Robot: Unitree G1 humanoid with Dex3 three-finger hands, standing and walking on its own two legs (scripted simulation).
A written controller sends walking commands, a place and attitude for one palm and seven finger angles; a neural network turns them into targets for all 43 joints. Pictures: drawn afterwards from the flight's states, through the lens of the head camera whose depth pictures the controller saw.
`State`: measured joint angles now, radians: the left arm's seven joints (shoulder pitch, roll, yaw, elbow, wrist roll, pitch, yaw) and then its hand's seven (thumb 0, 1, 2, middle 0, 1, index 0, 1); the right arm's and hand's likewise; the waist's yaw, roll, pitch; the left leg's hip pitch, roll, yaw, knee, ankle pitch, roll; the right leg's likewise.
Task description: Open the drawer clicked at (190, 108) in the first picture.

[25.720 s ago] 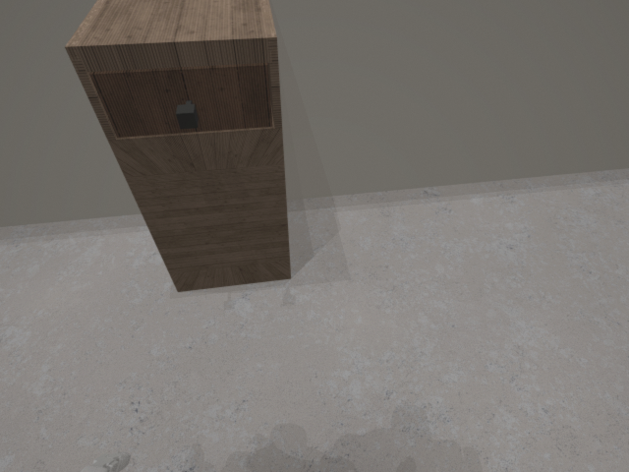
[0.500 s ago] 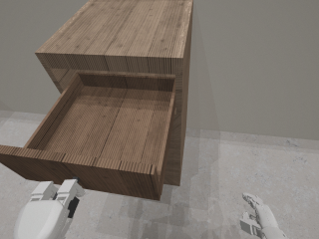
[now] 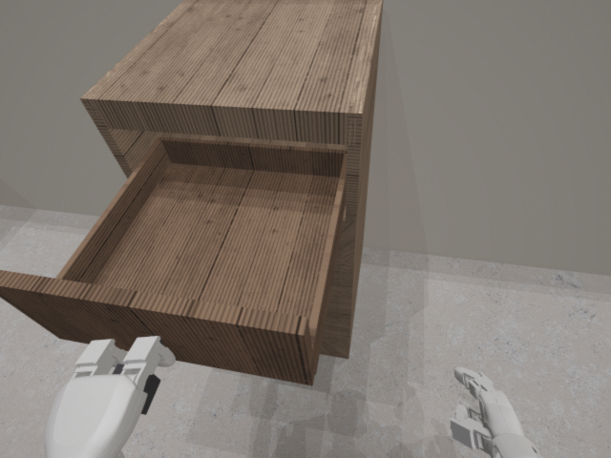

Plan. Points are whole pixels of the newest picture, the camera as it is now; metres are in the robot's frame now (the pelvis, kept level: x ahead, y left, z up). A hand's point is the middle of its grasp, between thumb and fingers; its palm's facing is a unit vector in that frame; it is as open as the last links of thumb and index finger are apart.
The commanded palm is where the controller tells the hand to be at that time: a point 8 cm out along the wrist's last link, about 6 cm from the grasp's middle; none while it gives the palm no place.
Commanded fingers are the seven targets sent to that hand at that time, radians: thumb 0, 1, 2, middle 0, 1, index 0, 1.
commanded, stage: lift the hand off the handle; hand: left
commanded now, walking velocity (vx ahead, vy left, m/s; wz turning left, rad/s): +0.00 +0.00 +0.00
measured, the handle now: (140, 371) +0.20 +0.23 +0.04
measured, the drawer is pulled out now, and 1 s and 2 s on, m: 0.30 0.30 0.30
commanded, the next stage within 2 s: draw the hand back to the body in 1.46 s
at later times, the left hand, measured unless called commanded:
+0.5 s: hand (119, 395) +0.17 +0.23 +0.06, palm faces +0.01 -0.11 -0.99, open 13.3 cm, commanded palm +0.14 +0.23 +0.13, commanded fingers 0.00 -0.50 0.30 -0.30 -1.20 -0.30 -1.20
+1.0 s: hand (82, 358) +0.18 +0.23 +0.15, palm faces +0.15 -0.15 -0.98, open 13.4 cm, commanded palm +0.13 +0.23 +0.20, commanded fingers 0.00 -0.50 0.30 -0.30 -1.20 -0.30 -1.20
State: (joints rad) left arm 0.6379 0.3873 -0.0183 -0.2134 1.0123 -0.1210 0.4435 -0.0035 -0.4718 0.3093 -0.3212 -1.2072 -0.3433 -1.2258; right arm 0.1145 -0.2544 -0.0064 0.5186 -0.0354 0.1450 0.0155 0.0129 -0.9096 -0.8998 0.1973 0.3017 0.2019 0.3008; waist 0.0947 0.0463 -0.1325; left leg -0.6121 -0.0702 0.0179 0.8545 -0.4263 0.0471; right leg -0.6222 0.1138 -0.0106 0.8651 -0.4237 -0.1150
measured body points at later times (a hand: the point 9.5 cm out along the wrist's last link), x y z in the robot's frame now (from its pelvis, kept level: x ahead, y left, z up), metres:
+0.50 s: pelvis +0.01 +0.01 +0.01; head +0.02 -0.03 +0.46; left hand +0.16 +0.24 +0.11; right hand +0.22 -0.20 -0.09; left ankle +0.00 +0.09 -0.69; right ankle +0.00 -0.05 -0.69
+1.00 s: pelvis +0.01 +0.04 +0.02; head +0.00 -0.01 +0.47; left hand +0.16 +0.24 +0.20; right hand +0.23 -0.16 -0.06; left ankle +0.00 +0.10 -0.69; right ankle +0.00 -0.05 -0.69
